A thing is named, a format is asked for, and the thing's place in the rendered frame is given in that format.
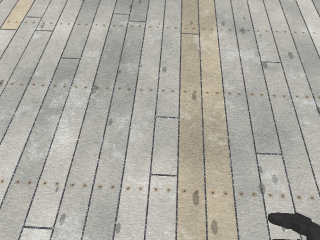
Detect right robot hand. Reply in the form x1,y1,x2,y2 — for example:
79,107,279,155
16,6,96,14
268,212,320,240

